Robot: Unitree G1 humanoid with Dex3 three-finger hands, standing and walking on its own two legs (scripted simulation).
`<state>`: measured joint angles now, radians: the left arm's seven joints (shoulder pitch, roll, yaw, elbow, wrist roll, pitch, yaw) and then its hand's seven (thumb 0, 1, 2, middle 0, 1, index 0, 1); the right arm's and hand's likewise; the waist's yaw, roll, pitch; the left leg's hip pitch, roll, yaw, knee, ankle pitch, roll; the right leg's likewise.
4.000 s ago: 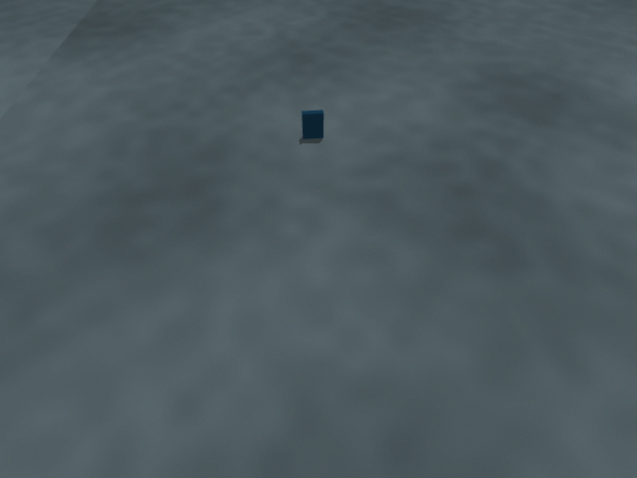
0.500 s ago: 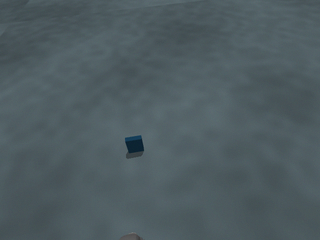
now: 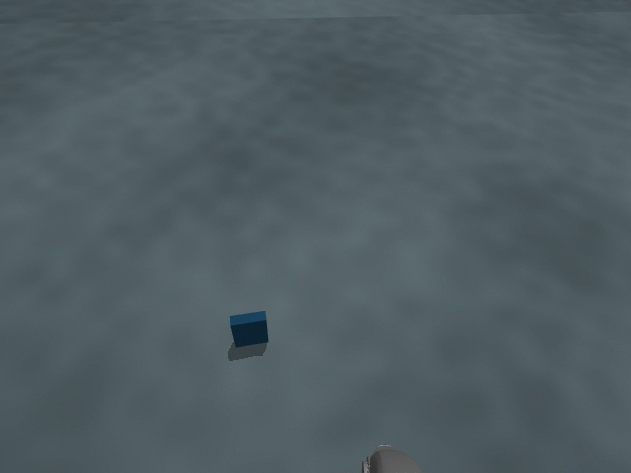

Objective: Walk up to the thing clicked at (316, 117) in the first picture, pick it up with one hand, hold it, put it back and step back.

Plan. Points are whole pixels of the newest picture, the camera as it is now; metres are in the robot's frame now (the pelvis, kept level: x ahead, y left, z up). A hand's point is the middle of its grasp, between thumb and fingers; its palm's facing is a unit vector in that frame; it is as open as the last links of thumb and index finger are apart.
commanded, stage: walk up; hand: left
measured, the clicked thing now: (249, 329) +0.67 +0.17 -0.70
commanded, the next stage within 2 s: none
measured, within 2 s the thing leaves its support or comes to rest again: neither
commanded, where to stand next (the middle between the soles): +0.31 -0.02 m, yaw -1 degrees
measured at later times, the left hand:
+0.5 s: hand (122, 434) +0.22 +0.27 -0.14, palm faces -0.01 -0.92 -0.38, open 7.4 cm
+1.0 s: hand (146, 377) +0.31 +0.27 -0.17, palm faces -0.05 -0.93 -0.37, open 7.4 cm
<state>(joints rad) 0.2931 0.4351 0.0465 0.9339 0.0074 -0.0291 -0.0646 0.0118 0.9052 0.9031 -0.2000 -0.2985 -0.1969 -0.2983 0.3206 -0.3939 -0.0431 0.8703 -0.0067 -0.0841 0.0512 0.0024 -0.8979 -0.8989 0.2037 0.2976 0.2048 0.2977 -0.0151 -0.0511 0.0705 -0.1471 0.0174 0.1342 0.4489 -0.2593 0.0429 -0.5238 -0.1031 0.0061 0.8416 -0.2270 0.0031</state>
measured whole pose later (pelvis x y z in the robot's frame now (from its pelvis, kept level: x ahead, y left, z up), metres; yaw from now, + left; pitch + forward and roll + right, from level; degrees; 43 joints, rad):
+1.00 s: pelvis +0.24 +0.00 -0.02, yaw -1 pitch -2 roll +0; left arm 0.17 0.37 0.00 1.02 0.00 0.00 -0.01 0.01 0.90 0.90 -0.20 -0.30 -0.20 -0.30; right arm 0.15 -0.38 0.00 0.98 0.01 -0.02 0.01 0.00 -0.90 -0.90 0.20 0.30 0.20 0.30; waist 0.00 0.01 0.09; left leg -0.31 0.05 0.08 0.65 -0.29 -0.01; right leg -0.33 -0.05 -0.02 0.66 -0.29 0.02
